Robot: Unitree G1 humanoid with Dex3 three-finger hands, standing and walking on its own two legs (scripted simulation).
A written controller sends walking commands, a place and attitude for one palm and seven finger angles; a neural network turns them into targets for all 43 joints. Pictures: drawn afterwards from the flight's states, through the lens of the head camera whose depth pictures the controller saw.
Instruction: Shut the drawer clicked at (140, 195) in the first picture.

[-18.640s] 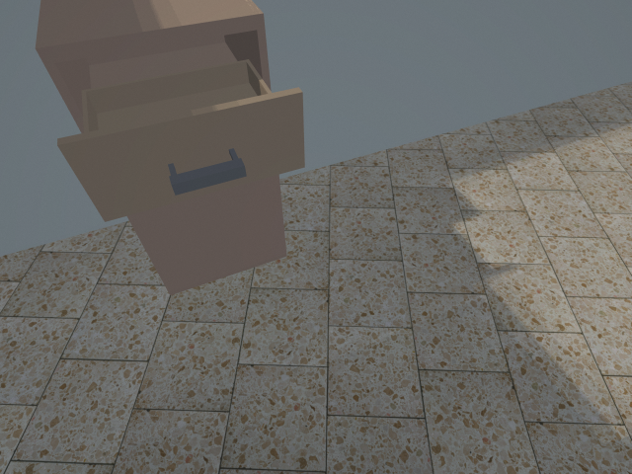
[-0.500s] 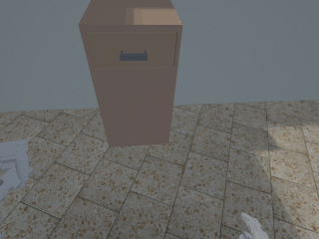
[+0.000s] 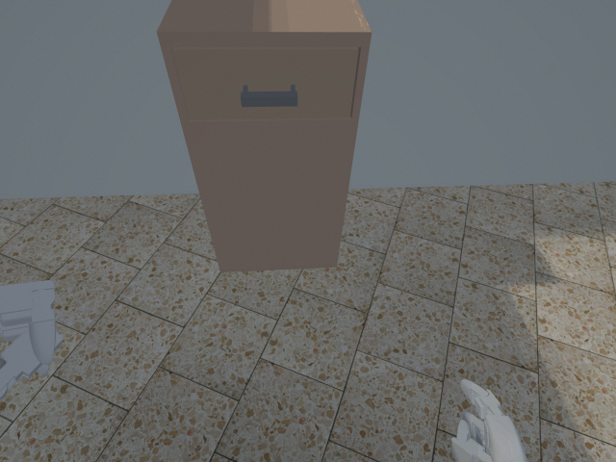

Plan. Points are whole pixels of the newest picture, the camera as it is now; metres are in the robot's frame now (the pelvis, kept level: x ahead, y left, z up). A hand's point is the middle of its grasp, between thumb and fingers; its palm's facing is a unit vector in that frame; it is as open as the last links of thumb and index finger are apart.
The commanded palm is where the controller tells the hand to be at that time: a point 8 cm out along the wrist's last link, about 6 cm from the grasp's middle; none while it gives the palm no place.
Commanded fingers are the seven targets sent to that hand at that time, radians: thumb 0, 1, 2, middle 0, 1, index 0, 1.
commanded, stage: stop stepping back and stand still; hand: left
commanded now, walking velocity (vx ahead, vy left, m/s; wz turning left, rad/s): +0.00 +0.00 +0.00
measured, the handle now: (269, 94) +0.88 +0.15 +0.01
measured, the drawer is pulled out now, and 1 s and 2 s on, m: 0.00 0.00 0.00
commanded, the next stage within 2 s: let the arm hang, fingers relaxed in 0.60 s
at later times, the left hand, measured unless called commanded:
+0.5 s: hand (40, 329) +0.20 +0.26 +0.16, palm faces +0.33 -0.82 -0.47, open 3.2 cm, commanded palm +0.14 +0.30 +0.18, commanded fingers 0.00 0.90 0.90 -1.40 -1.60 -1.40 -1.60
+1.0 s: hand out of the picture +0.05 +0.22 -0.17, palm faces -0.05 -0.98 -0.20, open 3.1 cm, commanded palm none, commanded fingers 0.00 0.90 0.90 -0.76 -0.91 -0.76 -0.91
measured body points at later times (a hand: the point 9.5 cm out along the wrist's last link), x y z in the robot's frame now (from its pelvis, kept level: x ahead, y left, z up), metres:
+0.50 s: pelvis +0.01 +0.02 +0.00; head +0.03 +0.03 +0.45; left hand +0.18 +0.30 +0.18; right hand +0.18 -0.21 -0.08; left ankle +0.02 +0.11 -0.74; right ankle +0.00 -0.09 -0.74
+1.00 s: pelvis -0.01 +0.03 +0.00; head +0.01 +0.04 +0.45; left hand +0.05 +0.27 -0.15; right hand +0.08 -0.25 -0.13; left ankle +0.02 +0.11 -0.74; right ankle +0.00 -0.09 -0.74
